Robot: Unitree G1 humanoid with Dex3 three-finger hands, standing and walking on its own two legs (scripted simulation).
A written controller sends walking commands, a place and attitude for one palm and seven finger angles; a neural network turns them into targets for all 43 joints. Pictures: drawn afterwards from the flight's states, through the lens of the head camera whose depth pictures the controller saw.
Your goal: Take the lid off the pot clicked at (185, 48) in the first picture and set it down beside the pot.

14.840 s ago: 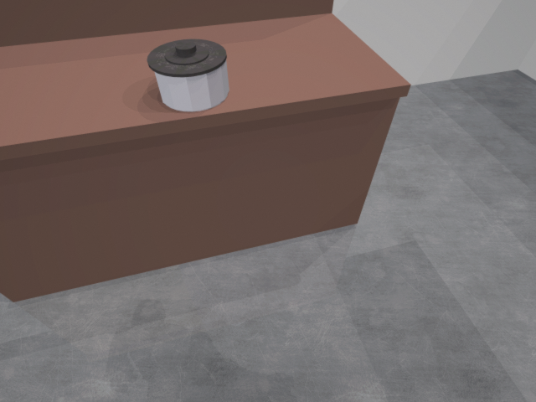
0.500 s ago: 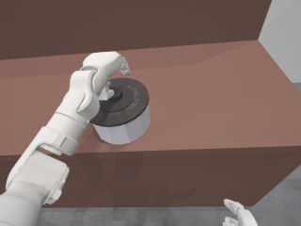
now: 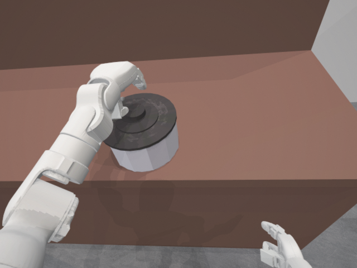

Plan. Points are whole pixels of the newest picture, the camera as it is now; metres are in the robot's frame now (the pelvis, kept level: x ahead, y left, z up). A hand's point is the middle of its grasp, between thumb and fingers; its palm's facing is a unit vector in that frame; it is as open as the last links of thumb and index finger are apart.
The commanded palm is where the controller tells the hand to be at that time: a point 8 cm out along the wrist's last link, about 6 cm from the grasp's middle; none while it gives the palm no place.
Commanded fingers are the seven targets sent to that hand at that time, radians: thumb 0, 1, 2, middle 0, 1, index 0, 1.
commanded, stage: move the open hand above the knob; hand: left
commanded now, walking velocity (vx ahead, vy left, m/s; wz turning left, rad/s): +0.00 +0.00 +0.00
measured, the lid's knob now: (135, 112) +0.47 +0.14 +0.11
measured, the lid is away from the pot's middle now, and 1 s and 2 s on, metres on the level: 0.00 0.00 0.00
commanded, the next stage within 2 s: lower the open fingers around the knob in 0.08 s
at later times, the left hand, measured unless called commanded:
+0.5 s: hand (130, 101) +0.44 +0.13 +0.16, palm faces -0.23 -0.07 -0.97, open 9.9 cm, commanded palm +0.42 +0.14 +0.22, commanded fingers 0.00 -0.32 1.55 -0.86 -0.08 -0.86 -0.08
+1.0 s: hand (131, 109) +0.45 +0.14 +0.13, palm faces -0.29 -0.05 -0.96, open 9.9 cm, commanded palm +0.43 +0.14 +0.20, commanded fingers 0.00 -0.32 1.55 -0.86 -0.08 -0.86 -0.08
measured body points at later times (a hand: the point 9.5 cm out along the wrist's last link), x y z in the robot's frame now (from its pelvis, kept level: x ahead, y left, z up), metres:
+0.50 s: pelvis +0.01 +0.01 +0.00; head +0.03 -0.03 +0.45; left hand +0.45 +0.13 +0.22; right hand +0.17 -0.22 -0.12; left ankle +0.06 +0.11 -0.73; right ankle -0.04 -0.11 -0.73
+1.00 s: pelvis +0.01 +0.01 +0.00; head +0.03 -0.03 +0.45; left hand +0.46 +0.14 +0.19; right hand +0.16 -0.23 -0.13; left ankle +0.06 +0.11 -0.73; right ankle -0.04 -0.11 -0.73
